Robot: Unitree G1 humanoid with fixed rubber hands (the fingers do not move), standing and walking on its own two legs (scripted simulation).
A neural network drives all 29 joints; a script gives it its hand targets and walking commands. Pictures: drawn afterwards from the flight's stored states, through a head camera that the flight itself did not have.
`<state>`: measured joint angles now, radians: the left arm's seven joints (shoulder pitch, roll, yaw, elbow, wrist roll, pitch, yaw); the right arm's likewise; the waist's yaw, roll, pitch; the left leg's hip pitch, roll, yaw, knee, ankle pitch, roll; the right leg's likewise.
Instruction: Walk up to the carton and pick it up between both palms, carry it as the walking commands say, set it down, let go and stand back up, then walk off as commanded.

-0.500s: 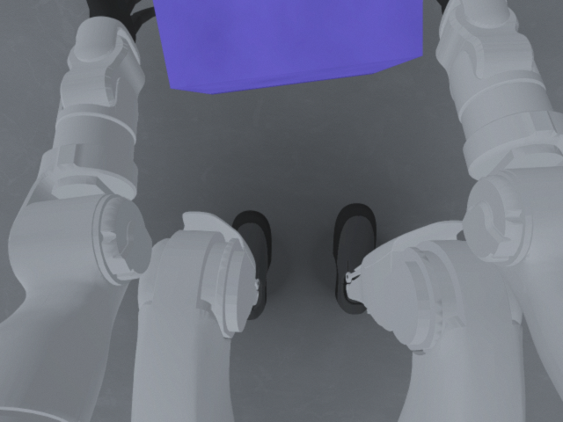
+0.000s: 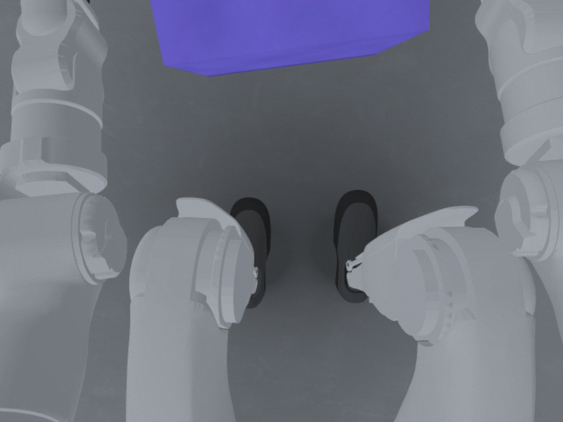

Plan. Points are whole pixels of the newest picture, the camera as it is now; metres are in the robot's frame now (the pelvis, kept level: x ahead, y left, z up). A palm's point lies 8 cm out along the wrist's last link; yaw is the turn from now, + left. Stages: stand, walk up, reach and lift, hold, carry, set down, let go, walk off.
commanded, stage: set down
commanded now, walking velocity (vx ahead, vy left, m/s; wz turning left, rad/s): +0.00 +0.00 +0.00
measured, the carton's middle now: out of the picture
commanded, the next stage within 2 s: let go in 1.20 s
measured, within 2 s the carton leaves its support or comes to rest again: neither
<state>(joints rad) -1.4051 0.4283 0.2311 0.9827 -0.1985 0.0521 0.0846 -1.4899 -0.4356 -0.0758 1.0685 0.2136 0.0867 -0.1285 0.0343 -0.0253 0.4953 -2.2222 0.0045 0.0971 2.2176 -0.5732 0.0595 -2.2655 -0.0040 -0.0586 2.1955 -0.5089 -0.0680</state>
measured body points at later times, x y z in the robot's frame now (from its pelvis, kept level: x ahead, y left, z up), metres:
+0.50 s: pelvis -0.01 +0.00 +0.05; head +0.34 +0.01 +0.32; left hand +0.56 +0.25 -0.04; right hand +0.58 -0.17 -0.05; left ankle +0.12 +0.09 -0.33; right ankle +0.13 -0.10 -0.33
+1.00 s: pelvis -0.01 +0.01 +0.19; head +0.34 +0.00 +0.45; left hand +0.56 +0.25 +0.10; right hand +0.59 -0.17 +0.10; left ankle +0.12 +0.09 -0.33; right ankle +0.13 -0.10 -0.33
